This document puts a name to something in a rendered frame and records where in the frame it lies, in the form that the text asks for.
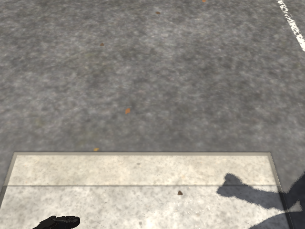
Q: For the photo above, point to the left robot hand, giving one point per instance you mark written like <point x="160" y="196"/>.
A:
<point x="64" y="222"/>

